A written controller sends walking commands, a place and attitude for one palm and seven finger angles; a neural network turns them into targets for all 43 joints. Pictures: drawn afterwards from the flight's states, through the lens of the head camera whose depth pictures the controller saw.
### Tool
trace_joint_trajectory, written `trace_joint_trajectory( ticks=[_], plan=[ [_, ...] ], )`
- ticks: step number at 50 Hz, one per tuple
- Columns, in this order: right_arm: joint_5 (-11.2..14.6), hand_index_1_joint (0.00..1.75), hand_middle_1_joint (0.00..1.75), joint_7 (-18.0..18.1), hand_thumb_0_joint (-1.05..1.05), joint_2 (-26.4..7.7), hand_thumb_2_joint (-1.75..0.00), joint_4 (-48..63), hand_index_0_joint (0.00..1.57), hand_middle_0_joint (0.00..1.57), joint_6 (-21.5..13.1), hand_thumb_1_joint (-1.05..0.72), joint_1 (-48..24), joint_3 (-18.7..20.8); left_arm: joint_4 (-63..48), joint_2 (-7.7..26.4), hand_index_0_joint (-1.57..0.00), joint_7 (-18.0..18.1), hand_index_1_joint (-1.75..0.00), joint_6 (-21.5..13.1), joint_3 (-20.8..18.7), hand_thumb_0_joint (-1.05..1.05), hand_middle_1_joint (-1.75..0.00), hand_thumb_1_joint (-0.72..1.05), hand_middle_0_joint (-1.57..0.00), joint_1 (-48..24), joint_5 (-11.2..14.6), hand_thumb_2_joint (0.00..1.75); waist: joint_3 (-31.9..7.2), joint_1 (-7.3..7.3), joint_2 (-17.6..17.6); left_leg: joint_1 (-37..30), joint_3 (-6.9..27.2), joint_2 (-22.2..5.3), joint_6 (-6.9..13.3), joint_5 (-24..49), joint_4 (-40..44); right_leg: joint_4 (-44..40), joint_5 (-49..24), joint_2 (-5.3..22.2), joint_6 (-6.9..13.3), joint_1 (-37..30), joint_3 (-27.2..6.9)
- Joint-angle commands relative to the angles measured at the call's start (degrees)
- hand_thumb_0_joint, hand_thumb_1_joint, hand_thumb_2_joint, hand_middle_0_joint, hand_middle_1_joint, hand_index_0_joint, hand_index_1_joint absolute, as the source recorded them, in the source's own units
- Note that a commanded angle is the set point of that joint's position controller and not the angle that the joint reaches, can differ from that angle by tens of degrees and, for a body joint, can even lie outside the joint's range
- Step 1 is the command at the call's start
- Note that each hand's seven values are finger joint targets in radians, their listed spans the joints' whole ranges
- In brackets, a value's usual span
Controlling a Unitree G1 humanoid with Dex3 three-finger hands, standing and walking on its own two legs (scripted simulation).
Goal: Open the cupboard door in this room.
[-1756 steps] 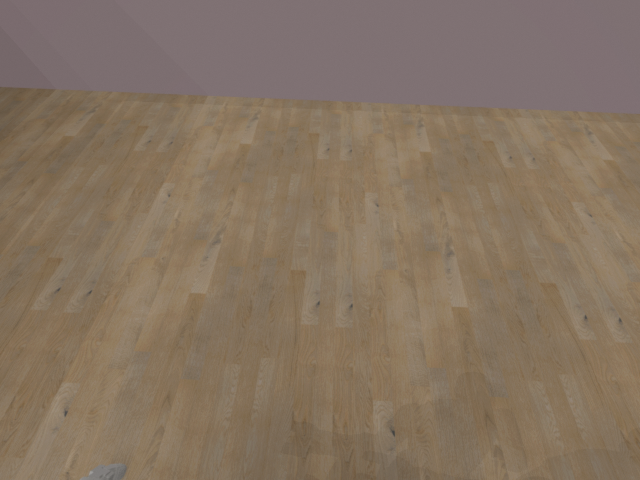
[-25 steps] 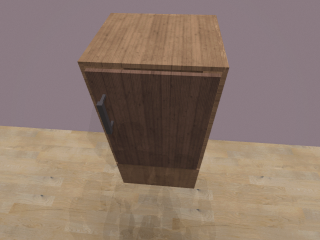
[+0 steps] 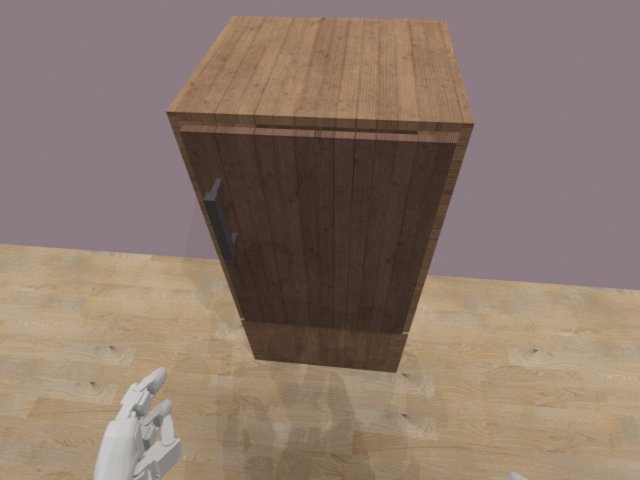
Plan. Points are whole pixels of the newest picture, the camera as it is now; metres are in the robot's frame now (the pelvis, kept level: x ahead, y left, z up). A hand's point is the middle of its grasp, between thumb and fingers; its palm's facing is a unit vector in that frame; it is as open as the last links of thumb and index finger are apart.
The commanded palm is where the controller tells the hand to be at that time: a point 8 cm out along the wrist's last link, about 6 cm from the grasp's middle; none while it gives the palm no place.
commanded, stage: raise the hand with hooked fingers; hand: left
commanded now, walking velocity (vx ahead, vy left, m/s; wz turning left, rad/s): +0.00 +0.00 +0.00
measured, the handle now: (223, 220) +0.55 +0.20 -0.03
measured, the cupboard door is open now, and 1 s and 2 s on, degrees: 0 0 0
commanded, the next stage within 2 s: move the hooked fingers beside the handle in 1.92 s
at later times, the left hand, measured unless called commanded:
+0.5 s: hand (166, 455) +0.17 +0.20 -0.04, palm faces -0.11 -0.99 -0.06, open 10.2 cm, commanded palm +0.15 +0.26 -0.04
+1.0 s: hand (125, 419) +0.20 +0.26 -0.03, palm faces -0.07 -1.00 -0.06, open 13.1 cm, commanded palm +0.19 +0.31 -0.02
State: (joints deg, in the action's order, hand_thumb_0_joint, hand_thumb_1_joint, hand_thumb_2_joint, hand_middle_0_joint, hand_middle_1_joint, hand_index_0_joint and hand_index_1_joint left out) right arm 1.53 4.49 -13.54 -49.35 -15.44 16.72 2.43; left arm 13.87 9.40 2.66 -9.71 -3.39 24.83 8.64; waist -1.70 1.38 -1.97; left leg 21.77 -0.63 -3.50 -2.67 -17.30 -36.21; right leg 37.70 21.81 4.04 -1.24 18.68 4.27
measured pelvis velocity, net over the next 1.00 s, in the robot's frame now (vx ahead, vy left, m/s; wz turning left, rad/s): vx -0.05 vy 0.03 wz -0.02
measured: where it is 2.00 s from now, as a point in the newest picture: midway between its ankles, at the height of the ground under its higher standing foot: outside the picture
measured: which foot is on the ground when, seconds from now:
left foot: down 0.00-1.00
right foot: down 0.00-1.00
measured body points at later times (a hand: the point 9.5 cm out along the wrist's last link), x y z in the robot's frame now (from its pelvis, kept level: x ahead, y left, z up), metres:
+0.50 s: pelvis -0.06 +0.01 -0.10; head +0.00 +0.02 +0.34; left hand +0.17 +0.25 -0.04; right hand +0.15 -0.20 -0.18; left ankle +0.01 +0.15 -0.72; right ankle -0.03 -0.13 -0.72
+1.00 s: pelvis -0.05 +0.03 -0.08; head +0.01 +0.05 +0.36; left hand +0.20 +0.31 -0.03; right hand +0.12 -0.23 -0.14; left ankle +0.01 +0.15 -0.72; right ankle -0.03 -0.13 -0.72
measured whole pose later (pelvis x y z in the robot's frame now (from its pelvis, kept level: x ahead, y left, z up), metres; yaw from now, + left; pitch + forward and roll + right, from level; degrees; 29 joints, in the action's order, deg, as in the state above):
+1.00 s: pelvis -0.05 +0.03 -0.08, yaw -1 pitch +14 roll -3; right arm 1.7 3.5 -15.3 -30.3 -13.8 14.4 0.1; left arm 7.8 19.1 -24.1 -19.4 -18.1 12.3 18.1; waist -7.2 1.0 -0.7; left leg 55.7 1.8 -4.3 -0.5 -27.1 -68.5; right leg 65.5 29.4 3.4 -2.5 49.9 3.2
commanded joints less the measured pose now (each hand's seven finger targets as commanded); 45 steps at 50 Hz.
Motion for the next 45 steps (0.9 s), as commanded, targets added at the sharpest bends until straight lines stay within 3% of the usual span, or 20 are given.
trace_joint_trajectory(
  ticks=[1, 2, 3, 4, 5, 6, 8, 10, 13, 14, 18, 19, 24, 26, 30, 33, 34, 37, 43, 45],
  plan=[
    [-1.3, 0.30, 0.30, -1.9, 0.00, -6.5, -0.90, 15.6, 0.20, 0.20, -5.8, -0.90, -7.5, 3.8, 0.2, -2.1, -0.22, -11.0, -0.45, -16.3, -1.7, 0.00, -0.45, 0.67, -0.22, 8.0, 2.5, 0.80, -4.2, -3.67, 14.4, 11.0, -1.2, 4.2, 2.0, 4.8, -8.4, 6.2, -5.8, -3.5, 1.3, 15.9, 2.0],
    [-1.3, 0.30, 0.30, -2.8, 0.00, -6.5, -0.90, 17.3, 0.20, 0.20, -5.5, -0.90, -8.5, 4.1, 0.9, -1.1, -0.22, -14.8, -0.47, -20.4, -3.1, 0.00, -0.47, 0.64, -0.22, 8.7, 3.4, 0.79, -5.7, -4.32, 15.3, 14.9, -1.2, 4.3, 1.8, 4.5, -11.4, 9.6, -7.1, -3.3, 1.6, 16.8, 1.2],
    [-1.3, 0.30, 0.30, -3.6, 0.00, -6.7, -0.90, 18.9, 0.20, 0.20, -5.2, -0.90, -9.2, 4.4, 0.3, 0.9, -0.22, -18.6, -0.48, -24.5, -5.0, 0.00, -0.48, 0.62, -0.22, 7.6, 3.9, 0.78, -7.7, -4.87, 13.1, 18.0, -1.5, 4.6, 1.6, 4.8, -14.6, 12.9, -9.0, -3.0, 2.0, 17.4, 0.0],
    [-0.9, 0.30, 0.30, -4.7, 0.00, -7.0, -0.90, 20.5, 0.20, 0.20, -4.8, -0.90, -9.1, 4.9, 0.7, 4.8, -0.22, -22.7, -0.50, -27.7, -8.5, 0.00, -0.50, 0.60, -0.22, 7.4, 4.0, 0.77, -9.4, -5.89, 7.8, 19.8, -1.5, 4.7, 1.5, 6.3, -17.7, 16.6, -11.5, -2.8, 2.9, 17.8, -1.4],
    [-0.9, 0.30, 0.30, -5.2, 0.00, -7.3, -0.90, 22.7, 0.20, 0.20, -4.3, -0.90, -10.0, 5.2, -2.7, 6.7, -0.22, -25.4, -0.51, -29.7, -9.6, 0.00, -0.51, 0.57, -0.22, 5.7, 4.6, 0.76, -13.2, -6.07, 4.9, 20.8, -2.2, 4.7, 1.8, 6.7, -20.2, 18.9, -12.6, -2.3, 3.1, 18.4, -2.2],
    [-0.6, 0.30, 0.30, -5.3, 0.00, -7.2, -0.90, 24.8, 0.20, 0.20, -3.5, -0.90, -10.8, 5.4, -4.1, 7.8, -0.22, -26.5, -0.53, -29.0, -11.6, 0.00, -0.53, 0.55, -0.22, 6.0, 5.4, 0.75, -15.7, -6.66, 4.4, 21.6, -2.8, 4.7, 2.2, 5.9, -21.4, 20.3, -11.1, -2.5, 3.0, 19.0, -2.5],
    [-0.1, 0.30, 0.30, -4.9, 0.00, -7.3, -0.90, 29.1, 0.20, 0.20, -1.6, -0.90, -12.1, 5.0, -11.7, 7.5, -0.23, -26.9, -0.55, -25.1, -11.2, 0.00, -0.55, 0.50, -0.23, 2.5, 7.6, 0.73, -17.6, -6.36, 1.9, 22.4, -3.2, 4.9, 2.7, 3.2, -22.5, 20.9, -7.2, -2.7, 2.6, 20.7, -3.0],
    [0.0, 0.30, 0.30, -4.3, 0.00, -7.3, -0.90, 31.0, 0.20, 0.20, 0.1, -0.90, -11.1, 4.4, -19.2, 8.0, -0.23, -25.5, -0.58, -22.1, -10.7, 0.00, -0.58, 0.46, -0.23, -2.8, 8.7, 0.71, -17.0, -4.24, 0.9, 23.0, -1.6, 4.1, 3.2, -0.6, -23.4, 20.8, -1.9, -3.8, 2.2, 24.5, -3.2],
    [-0.3, 0.30, 0.30, -2.9, 0.00, -6.5, -0.90, 31.0, 0.20, 0.20, 1.2, -0.90, -8.3, 3.7, -32.2, 9.9, -0.24, -22.1, -0.63, -21.4, -10.2, 0.00, -0.63, 0.39, -0.24, -8.5, 7.5, 0.68, -18.9, -1.54, -3.6, 21.6, -0.6, 2.8, 3.8, -0.2, -25.9, 21.3, -2.1, -4.3, 2.2, 27.1, -3.2],
    [-0.5, 0.30, 0.30, -2.4, 0.00, -6.7, -0.90, 30.5, 0.20, 0.20, 1.3, -0.90, -7.4, 3.0, -34.8, 10.8, -0.24, -21.9, -0.64, -21.5, -9.3, 0.00, -0.64, 0.36, -0.24, -12.5, 7.2, 0.67, -18.0, 0.07, -2.3, 23.0, 0.1, 2.4, 4.0, -0.9, -27.2, 21.9, -0.9, -4.9, 2.3, 28.7, -3.3],
    [-0.3, 0.30, 0.30, -1.1, 0.00, -7.2, -0.90, 27.9, 0.20, 0.20, 0.0, -0.90, -6.5, 1.9, -31.7, 9.7, -0.25, -23.5, -0.70, -19.4, -7.0, 0.00, -0.70, 0.27, -0.25, -14.1, 6.7, 0.63, -17.2, 1.88, -3.6, 24.4, 1.7, 1.9, 4.0, -4.9, -28.2, 21.3, 4.8, -5.4, 2.2, 33.0, -2.4],
    [-0.1, 0.30, 0.30, -0.8, 0.00, -7.3, -0.90, 27.5, 0.20, 0.20, -0.1, -0.90, -7.2, 1.5, -28.7, 10.4, -0.25, -24.5, -0.72, -17.8, -7.6, 0.00, -0.72, 0.25, -0.25, -14.1, 7.4, 0.62, -15.7, 1.71, -3.0, 25.9, 2.1, 2.1, 3.9, -6.2, -28.4, 20.9, 6.6, -5.6, 2.3, 33.0, -2.5],
    [0.5, 0.30, 0.30, 0.0, 0.00, -7.6, -0.90, 28.0, 0.20, 0.20, -0.3, -0.90, -8.5, 0.9, -22.5, 14.3, -0.25, -26.0, -0.80, -9.7, -13.6, 0.00, -0.80, 0.13, -0.25, -10.5, 9.2, 0.57, -18.3, -1.18, -0.6, 27.0, 2.3, 2.8, 3.7, -10.0, -24.7, 18.1, 13.1, -4.9, 2.0, 29.4, -2.5],
    [0.6, 0.30, 0.30, 0.1, 0.00, -7.5, -0.90, 28.3, 0.20, 0.20, -0.2, -0.90, -8.4, 0.9, -24.0, 15.4, -0.26, -25.2, -0.82, -8.7, -15.8, 0.00, -0.82, 0.08, -0.26, -11.0, 9.8, 0.55, -19.8, -1.78, 0.2, 25.9, 2.2, 2.9, 3.6, -9.9, -23.2, 17.6, 13.4, -4.5, 1.8, 28.2, -2.2],
    [0.3, 0.30, 0.30, 0.0, 0.00, -7.1, -0.90, 28.0, 0.20, 0.20, -0.7, -0.90, -7.7, 0.7, -23.6, 15.6, -0.27, -23.3, -0.88, -10.3, -17.2, 0.00, -0.88, -0.01, -0.27, -11.6, 10.6, 0.51, -18.5, -2.37, 0.8, 26.1, 2.3, 3.1, 3.5, -9.8, -21.8, 17.7, 13.2, -4.6, 2.0, 28.1, -1.4],
    [0.4, 0.30, 0.30, -0.1, 0.00, -7.7, -0.90, 26.8, 0.20, 0.20, -1.2, -0.90, -6.2, 0.9, -21.0, 15.2, -0.27, -22.9, -0.93, -12.4, -16.6, 0.00, -0.93, -0.08, -0.27, -12.6, 10.1, 0.48, -16.2, -1.17, 1.7, 26.0, 2.3, 3.0, 3.5, -11.3, -20.9, 17.4, 13.7, -4.7, 1.9, 29.8, -1.0],
    [0.4, 0.30, 0.30, 0.0, 0.00, -8.0, -0.90, 27.0, 0.20, 0.20, -1.3, -0.90, -6.0, 0.9, -20.1, 15.8, -0.27, -23.4, -0.94, -12.9, -16.7, 0.00, -0.94, -0.10, -0.27, -13.1, 10.3, 0.47, -15.6, -1.39, 1.1, 26.4, 2.2, 3.1, 3.5, -11.3, -21.0, 17.4, 13.8, -4.8, 2.2, 29.6, -1.3],
    [0.7, 0.30, 0.30, 0.0, 0.00, -8.8, -0.90, 26.8, 0.20, 0.20, -1.6, -0.90, -4.6, 1.2, -18.9, 16.2, -0.28, -24.6, -0.99, -13.9, -16.6, 0.00, -0.99, -0.17, -0.28, -13.7, 10.0, 0.44, -15.9, -0.85, 0.1, 24.9, 2.2, 3.1, 3.6, -12.1, -19.9, 17.6, 12.7, -4.8, 2.1, 30.3, -0.7],
    [0.6, 0.30, 0.30, -0.1, 0.00, -9.7, -0.90, 26.8, 0.20, 0.20, -2.0, -0.90, -3.7, 1.0, -19.8, 18.6, -0.29, -25.7, -1.08, -13.9, -18.4, 0.00, -1.08, -0.31, -0.29, -16.5, 10.5, 0.38, -17.2, -1.09, -4.2, 20.9, 3.0, 3.0, 3.5, -10.0, -18.0, 18.3, 7.8, -5.1, 2.4, 29.6, 0.4],
    [0.6, 0.30, 0.30, -0.1, 0.00, -9.9, -0.90, 26.8, 0.20, 0.20, -1.8, -0.90, -3.4, 1.1, -18.9, 19.6, -0.29, -26.0, -1.11, -13.6, -19.8, 0.00, -1.11, -0.36, -0.29, -17.7, 11.0, 0.36, -17.7, -0.92, -3.2, 20.5, 3.0, 3.0, 3.5, -8.2, -18.4, 18.4, 6.4, -5.4, 2.4, 29.0, 0.6]
  ],
)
